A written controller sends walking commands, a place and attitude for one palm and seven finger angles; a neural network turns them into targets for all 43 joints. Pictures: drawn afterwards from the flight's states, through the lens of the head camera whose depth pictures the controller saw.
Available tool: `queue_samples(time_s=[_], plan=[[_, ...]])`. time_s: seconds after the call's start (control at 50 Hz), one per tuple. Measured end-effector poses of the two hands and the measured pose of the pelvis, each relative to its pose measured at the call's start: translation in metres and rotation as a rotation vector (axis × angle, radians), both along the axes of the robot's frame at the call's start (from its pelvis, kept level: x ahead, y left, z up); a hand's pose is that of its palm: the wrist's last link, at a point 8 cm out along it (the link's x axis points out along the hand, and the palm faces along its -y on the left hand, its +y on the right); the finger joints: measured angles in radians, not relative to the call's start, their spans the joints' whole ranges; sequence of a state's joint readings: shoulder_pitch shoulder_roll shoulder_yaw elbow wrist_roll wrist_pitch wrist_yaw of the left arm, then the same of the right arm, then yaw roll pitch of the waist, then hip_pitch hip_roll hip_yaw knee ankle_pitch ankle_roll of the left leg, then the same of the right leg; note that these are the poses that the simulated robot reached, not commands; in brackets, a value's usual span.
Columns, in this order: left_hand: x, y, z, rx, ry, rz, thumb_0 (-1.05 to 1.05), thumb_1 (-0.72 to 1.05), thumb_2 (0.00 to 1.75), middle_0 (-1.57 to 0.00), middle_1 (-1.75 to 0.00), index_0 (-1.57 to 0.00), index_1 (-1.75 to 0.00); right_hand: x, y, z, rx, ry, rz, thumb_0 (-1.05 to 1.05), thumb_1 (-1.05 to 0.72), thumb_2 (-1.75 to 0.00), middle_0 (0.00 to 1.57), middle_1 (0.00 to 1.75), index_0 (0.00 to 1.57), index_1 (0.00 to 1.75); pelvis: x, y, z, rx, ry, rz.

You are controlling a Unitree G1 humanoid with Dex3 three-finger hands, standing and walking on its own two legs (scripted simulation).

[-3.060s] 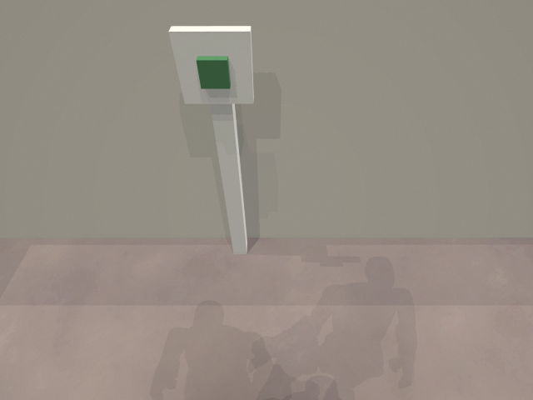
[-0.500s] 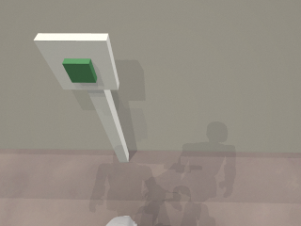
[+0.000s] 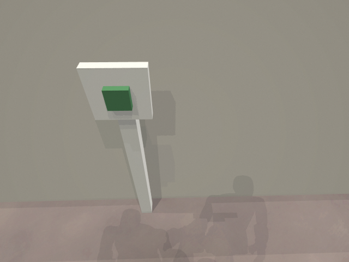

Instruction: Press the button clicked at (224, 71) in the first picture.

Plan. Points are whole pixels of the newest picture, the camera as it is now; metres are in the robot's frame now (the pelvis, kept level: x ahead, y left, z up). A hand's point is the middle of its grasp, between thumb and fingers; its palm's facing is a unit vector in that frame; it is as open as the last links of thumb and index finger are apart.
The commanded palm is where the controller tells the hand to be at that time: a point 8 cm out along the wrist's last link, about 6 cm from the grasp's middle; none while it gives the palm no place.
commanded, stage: come to a stop and stand still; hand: left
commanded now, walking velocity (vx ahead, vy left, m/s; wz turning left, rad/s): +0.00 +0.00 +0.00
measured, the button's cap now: (118, 98) +0.51 +0.19 +0.11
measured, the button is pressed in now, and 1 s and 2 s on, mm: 0 0 0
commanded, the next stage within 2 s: look again from close up in 0.04 s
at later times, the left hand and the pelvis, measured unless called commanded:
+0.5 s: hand out of the picture +0.00 +0.14 -0.17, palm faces +0.02 -0.99 -0.14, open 7.4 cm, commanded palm none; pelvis +0.03 -0.01 +0.01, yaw +1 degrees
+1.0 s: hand (113, 211) +0.23 +0.16 +0.00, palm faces +0.24 -0.97 -0.07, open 6.8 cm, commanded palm +0.14 +0.20 -0.04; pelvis +0.03 -0.04 -0.02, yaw +3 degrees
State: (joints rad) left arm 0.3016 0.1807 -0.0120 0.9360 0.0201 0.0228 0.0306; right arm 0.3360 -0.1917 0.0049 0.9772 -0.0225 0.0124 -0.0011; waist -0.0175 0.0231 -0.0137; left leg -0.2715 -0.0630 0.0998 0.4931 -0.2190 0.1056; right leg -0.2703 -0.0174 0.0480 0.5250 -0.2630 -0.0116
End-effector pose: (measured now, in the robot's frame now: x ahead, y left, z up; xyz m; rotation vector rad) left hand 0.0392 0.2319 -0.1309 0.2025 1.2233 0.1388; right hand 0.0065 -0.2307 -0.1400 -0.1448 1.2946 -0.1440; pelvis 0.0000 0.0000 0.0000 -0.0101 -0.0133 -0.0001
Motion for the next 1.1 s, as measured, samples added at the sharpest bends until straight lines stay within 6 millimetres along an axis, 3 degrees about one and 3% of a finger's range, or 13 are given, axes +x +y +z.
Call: queue_samples(time_s=[0.1,0.22,0.32,0.42,0.58,0.8,0.82,0.9,0.98,1.04,1.1], plan=[[-0.034,-0.002,-0.006,-0.016,0.103,0.036,0.01,0.9,0.9,-0.2,-0.29,-0.2,-0.3,-0.01,0.001,0.001,-0.007,0.062,0.004,0.01,-0.92,-0.9,0.2,0.3,0.2,0.3,0.003,0.001,0.002,0.003,0.004,0.006],[-0.064,-0.013,-0.009,-0.044,0.204,0.059,0.01,0.91,0.9,-0.2,-0.29,-0.2,-0.3,-0.002,0.001,0.004,-0.009,0.071,0.005,0.01,-0.91,-0.9,0.2,0.3,0.2,0.3,0.009,0.0,0.004,0.004,0.004,0.005],[-0.069,-0.025,-0.011,-0.067,0.236,0.066,0.01,0.91,0.9,-0.2,-0.29,-0.2,-0.3,0.013,0.002,0.005,-0.007,0.052,0.012,0.01,-0.91,-0.9,0.2,0.3,0.2,0.3,0.015,-0.003,0.005,0.006,0.002,0.006],[-0.06,-0.035,-0.013,-0.083,0.225,0.068,0.01,0.91,0.9,-0.2,-0.29,-0.2,-0.3,0.028,-0.001,0.006,-0.011,0.036,0.018,0.01,-0.92,-0.9,0.2,0.3,0.2,0.3,0.021,-0.007,0.006,0.007,0.002,0.009],[-0.031,-0.043,-0.014,-0.086,0.173,0.055,0.0,0.9,0.9,-0.2,-0.29,-0.2,-0.3,0.04,-0.009,0.007,-0.017,0.027,0.016,0.01,-0.92,-0.9,0.2,0.3,0.2,0.3,0.03,-0.015,0.006,0.009,0.001,0.009],[-0.004,-0.04,-0.011,-0.045,0.134,0.039,0.01,0.91,0.9,-0.2,-0.29,-0.2,-0.3,0.034,-0.015,0.004,-0.001,0.068,0.005,0.01,-0.91,-0.9,0.2,0.3,0.2,0.3,0.038,-0.025,0.006,0.005,0.004,0.013],[0.005,-0.037,-0.005,-0.043,0.085,0.094,0.01,0.92,0.9,-0.2,-0.3,-0.2,-0.3,0.036,-0.017,0.005,-0.002,0.042,-0.002,0.01,-0.91,-0.9,0.2,0.3,0.2,0.3,0.038,-0.026,0.005,0.003,0.006,0.019],[0.086,-0.019,0.068,0.044,-0.455,0.15,0.03,0.94,0.9,-0.23,-0.32,-0.22,-0.33,0.07,-0.032,0.016,-0.045,-0.223,0.011,0.01,-0.92,-0.9,0.2,0.3,0.2,0.3,0.038,-0.031,0.0,0.025,0.022,0.043],[0.154,-0.024,0.131,0.011,-0.939,0.09,0.02,0.93,0.9,-0.28,-0.39,-0.28,-0.39,0.122,-0.051,0.023,-0.062,-0.451,0.068,0.01,-0.91,-0.9,0.2,0.3,0.2,0.3,0.031,-0.037,-0.014,0.014,0.087,0.064],[0.169,-0.043,0.144,-0.101,-1.192,-0.012,0.01,0.93,0.9,-0.34,-0.45,-0.34,-0.46,0.165,-0.065,0.032,-0.078,-0.603,0.107,0.01,-0.91,-0.9,0.2,0.3,0.2,0.3,0.026,-0.046,-0.032,0.016,0.152,0.047],[0.157,-0.06,0.128,-0.178,-1.248,-0.112,0.01,0.92,0.9,-0.41,-0.53,-0.41,-0.54,0.205,-0.076,0.042,-0.097,-0.73,0.149,0.01,-0.91,-0.9,0.2,0.3,0.2,0.3,0.022,-0.055,-0.051,0.019,0.19,0.041]])
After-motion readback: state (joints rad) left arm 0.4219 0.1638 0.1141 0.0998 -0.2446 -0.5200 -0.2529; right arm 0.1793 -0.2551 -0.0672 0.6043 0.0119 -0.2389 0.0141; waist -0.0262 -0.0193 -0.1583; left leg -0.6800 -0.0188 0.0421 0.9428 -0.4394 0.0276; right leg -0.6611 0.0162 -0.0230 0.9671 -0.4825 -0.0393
